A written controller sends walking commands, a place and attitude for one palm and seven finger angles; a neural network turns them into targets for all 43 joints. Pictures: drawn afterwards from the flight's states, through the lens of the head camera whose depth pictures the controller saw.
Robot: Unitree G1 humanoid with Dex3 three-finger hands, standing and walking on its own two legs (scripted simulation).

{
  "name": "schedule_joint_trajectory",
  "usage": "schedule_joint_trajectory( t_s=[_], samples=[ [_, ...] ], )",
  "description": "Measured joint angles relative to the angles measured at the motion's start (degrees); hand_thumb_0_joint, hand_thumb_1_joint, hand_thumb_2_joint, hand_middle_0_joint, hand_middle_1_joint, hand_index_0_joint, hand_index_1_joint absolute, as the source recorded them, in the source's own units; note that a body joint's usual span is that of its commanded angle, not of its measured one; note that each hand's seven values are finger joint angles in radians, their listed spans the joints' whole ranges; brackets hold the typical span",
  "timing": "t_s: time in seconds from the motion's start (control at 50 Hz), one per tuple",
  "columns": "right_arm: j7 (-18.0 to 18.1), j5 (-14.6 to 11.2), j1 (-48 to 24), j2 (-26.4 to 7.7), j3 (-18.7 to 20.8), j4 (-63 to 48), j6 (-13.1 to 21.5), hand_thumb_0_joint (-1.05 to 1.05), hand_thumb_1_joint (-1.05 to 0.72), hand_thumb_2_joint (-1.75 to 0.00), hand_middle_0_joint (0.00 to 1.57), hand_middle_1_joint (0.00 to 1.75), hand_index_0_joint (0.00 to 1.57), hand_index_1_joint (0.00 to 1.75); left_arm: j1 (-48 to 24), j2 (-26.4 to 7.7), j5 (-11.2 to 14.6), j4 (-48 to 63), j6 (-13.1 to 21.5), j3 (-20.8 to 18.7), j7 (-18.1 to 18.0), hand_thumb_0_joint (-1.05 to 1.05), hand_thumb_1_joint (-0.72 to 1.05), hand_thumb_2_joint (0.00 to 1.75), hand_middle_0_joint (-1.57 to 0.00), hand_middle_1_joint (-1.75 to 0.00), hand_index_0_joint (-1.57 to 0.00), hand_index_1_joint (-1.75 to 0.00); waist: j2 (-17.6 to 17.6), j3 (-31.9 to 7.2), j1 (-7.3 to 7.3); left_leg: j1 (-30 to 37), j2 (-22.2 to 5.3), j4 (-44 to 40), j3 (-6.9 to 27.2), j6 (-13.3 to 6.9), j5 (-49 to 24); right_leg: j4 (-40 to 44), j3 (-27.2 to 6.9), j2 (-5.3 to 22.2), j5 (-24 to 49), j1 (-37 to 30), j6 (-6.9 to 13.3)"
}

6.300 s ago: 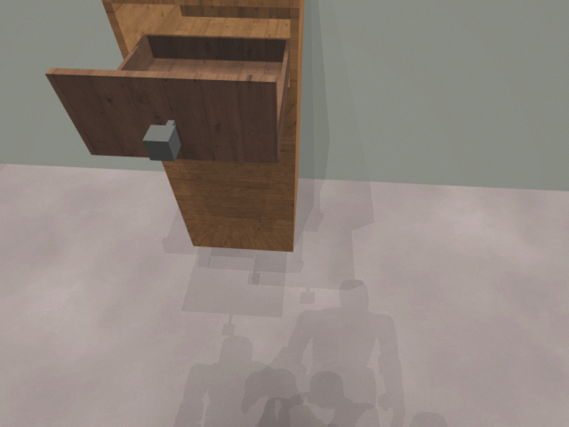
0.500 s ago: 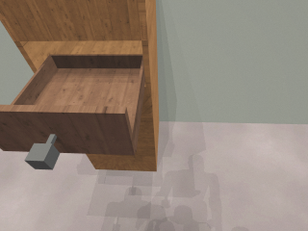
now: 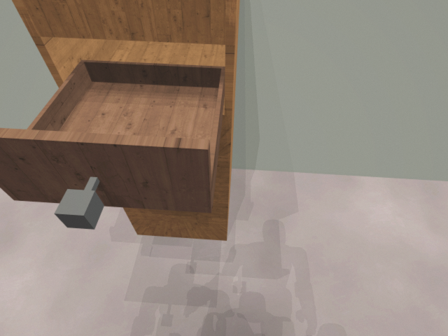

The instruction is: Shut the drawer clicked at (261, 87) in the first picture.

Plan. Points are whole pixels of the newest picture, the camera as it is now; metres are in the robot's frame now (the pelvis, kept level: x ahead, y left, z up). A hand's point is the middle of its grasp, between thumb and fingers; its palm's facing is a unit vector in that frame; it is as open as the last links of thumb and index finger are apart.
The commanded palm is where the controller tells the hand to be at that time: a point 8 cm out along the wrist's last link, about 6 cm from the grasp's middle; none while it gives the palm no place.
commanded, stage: shuffle to correct the standing spot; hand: left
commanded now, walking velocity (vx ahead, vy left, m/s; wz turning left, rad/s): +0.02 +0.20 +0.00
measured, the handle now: (86, 198) +0.29 +0.25 +0.11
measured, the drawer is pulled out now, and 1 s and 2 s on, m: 0.30 0.30 0.30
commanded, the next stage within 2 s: come to a stop and stand still in 0.18 s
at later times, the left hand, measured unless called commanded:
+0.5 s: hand out of the picture +0.01 +0.28 -0.18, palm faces +0.05 -0.97 -0.24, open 7.4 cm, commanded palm none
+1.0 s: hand out of the picture +0.03 +0.23 -0.17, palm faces +0.06 -0.98 -0.21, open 7.2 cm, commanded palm none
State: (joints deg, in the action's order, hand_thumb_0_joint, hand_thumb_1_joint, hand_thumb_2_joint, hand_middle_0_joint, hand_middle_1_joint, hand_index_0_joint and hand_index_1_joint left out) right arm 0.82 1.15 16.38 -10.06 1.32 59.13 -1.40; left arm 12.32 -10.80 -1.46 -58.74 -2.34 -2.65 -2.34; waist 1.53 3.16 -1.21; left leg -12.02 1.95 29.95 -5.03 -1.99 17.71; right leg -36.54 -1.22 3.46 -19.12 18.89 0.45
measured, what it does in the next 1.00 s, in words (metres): steps on the spot: left foot, then right foot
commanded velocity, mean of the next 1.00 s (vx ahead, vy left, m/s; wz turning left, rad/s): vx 0.02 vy -0.01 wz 0.00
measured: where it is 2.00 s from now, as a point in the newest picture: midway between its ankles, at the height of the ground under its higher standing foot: outside the picture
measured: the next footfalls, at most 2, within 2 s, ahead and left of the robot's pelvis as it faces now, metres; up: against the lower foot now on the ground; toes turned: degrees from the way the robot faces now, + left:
left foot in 0.42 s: +0.03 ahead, +0.22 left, +0.00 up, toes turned +2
right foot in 0.70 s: +0.04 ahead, -0.01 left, +0.00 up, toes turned -1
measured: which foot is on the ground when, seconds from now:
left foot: down 0.00-0.14, up 0.16-0.40, down 0.42-0.74, up 0.76-0.96, down 0.98-1.00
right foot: down 0.00-0.40, up 0.42-0.68, down 0.70-1.00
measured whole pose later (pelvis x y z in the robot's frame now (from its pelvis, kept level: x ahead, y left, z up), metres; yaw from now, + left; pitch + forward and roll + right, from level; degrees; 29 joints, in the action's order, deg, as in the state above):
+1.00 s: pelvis +0.00 +0.05 +0.00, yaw +1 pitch +0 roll -1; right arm 2.2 0.9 16.0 -7.1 0.4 64.7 -0.7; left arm 14.2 -8.9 -0.7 -60.9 0.3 -1.4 -2.1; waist -0.9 1.5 0.2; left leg -11.2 -2.5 28.9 -1.9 0.8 16.5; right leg -27.3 6.1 -4.0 -15.5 11.8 5.4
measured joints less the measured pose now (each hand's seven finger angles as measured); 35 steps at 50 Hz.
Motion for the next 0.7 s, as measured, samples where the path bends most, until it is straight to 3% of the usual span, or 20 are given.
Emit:
schedule_joint_trajectory(
  t_s=[0.06,0.14,0.2,0.26,0.3,0.38,0.42,0.46,0.54,0.64,0.7],
  samples=[
    [-0.01,0.23,-0.47,0.18,-0.01,-0.94,-0.4,0.01,-0.91,-0.9,0.2,0.3,0.2,0.3,-0.52,-0.26,-0.01,0.81,-0.19,-0.15,-0.1,0.0,0.9,0.9,-0.2,-0.3,-0.2,-0.3,-0.68,0.42,-0.41,-0.46,0.05,0.8,-0.98,-0.71,0.37,-4.81,1.66,0.32,-4.95,1.16,0.68],
    [-0.16,0.21,-1.47,-0.02,0.08,-2.14,-1.02,0.01,-0.91,-0.9,0.2,0.3,0.2,0.3,-0.16,0.32,-0.14,1.64,1.02,-0.09,-0.29,0.0,0.9,0.9,-0.2,-0.3,-0.2,-0.3,-2.32,0.52,-0.68,-2.84,-0.13,4.73,-1.79,-0.56,1.86,-1.39,3.39,0.31,0.36,-0.72,0.74],
    [-0.4,0.07,-2.84,-1.09,0.87,-2.6,-1.98,0.01,-0.92,-0.9,0.2,0.3,0.2,0.3,0.2,1.53,-0.36,2.09,2.22,0.33,-0.36,0.0,0.9,0.9,-0.2,-0.3,-0.2,-0.3,-3.48,1.06,-0.23,-8.94,0.73,18.75,1.03,1.85,8.89,-1.12,4.24,1.39,-0.2,-0.74,-0.61],
    [-1.18,0.11,-4.19,-1.69,1.32,-3.24,-2.55,0.01,-0.92,-0.9,0.2,0.3,0.2,0.3,1.35,1.92,-0.71,2.54,2.2,0.16,-0.47,0.0,0.9,0.9,-0.2,-0.3,-0.2,-0.3,-2.49,1.11,-0.76,-13.58,0.06,27.98,2.5,3.18,8.33,1.68,3.86,2.96,1.44,-1.34,-1.57],
    [-1.72,-0.15,-4.97,-1.6,1.35,-3.94,-2.35,0.01,-0.92,-0.9,0.2,0.3,0.2,0.3,2.07,1.39,-0.94,2.52,1.86,-0.06,-0.17,0.0,0.9,0.9,-0.2,-0.3,-0.2,-0.3,-0.88,1.04,-1.0,-13.75,-1.21,25.41,2.77,3.84,6.43,3.02,3.19,4.11,2.52,-1.33,-2.38],
    [-1.87,-0.7,-5.55,-1.35,1.16,-5.08,-0.46,0.01,-0.92,-0.9,0.2,0.3,0.2,0.3,3.31,-0.12,-1.01,2.31,0.89,-0.52,0.45,0.0,0.9,0.9,-0.2,-0.3,-0.2,-0.3,1.81,0.69,-1.35,-7.76,-2.84,8.96,2.63,4.28,0.2,1.74,1.64,5.76,2.23,-0.1,-4.18],
    [-1.48,-0.46,-4.66,-1.86,1.17,-5.37,1.15,0.01,-0.92,-0.9,0.2,0.3,0.2,0.3,4.09,-0.33,-0.72,2.06,0.09,-0.45,0.63,0.0,0.9,0.9,-0.2,-0.3,-0.2,-0.3,0.65,-0.32,-0.68,-4.73,-4.04,2.8,3.28,3.91,-0.91,-2.97,1.55,4.9,-2.24,1.72,-3.78],
    [-0.91,0.23,-3.97,-0.47,0.86,-4.63,1.55,0.01,-0.92,-0.9,0.2,0.3,0.2,0.3,3.57,-1.36,-0.49,1.33,-0.85,-0.68,0.53,0.01,0.9,0.9,-0.2,-0.3,-0.2,-0.3,1.75,-0.28,-0.14,-5.32,-3.44,5.36,3.23,3.5,0.75,-10.03,-0.49,3.21,-9.48,3.68,-2.08],
    [0.17,1.15,-0.98,2.06,-0.36,-2.22,1.79,0.01,-0.92,-0.9,0.2,0.3,0.2,0.3,2.55,-2.06,-0.26,0.67,-0.15,-0.93,0.92,0.01,0.91,0.9,-0.2,-0.3,-0.2,-0.3,1.9,-1.24,0.71,-3.15,-3.56,1.55,4.09,3.38,-0.86,-18.29,1.86,-0.57,-8.15,5.86,-0.62],
    [0.69,1.25,0.91,2.18,-0.87,0.13,1.42,0.01,-0.93,-0.9,0.2,0.3,0.2,0.3,1.09,-0.1,0.46,1.2,0.65,0.14,1.85,0.01,0.91,0.9,-0.2,-0.3,-0.19,-0.3,0.09,-0.97,1.63,-1.12,-3.44,-2.69,4.13,3.28,-2.94,-9.12,4.8,-2.88,-6.3,2.35,-0.6],
    [0.94,0.8,1.35,2.0,-0.74,0.92,1.11,0.01,-0.92,-0.9,0.21,0.3,0.2,0.3,0.32,0.87,0.6,1.53,1.24,0.3,1.72,0.0,0.92,0.9,-0.2,-0.3,-0.2,-0.3,-0.49,-0.48,2.05,-1.62,-2.96,-1.45,3.52,3.82,-2.25,2.58,4.92,-3.38,0.35,-2.37,-0.41]
  ],
)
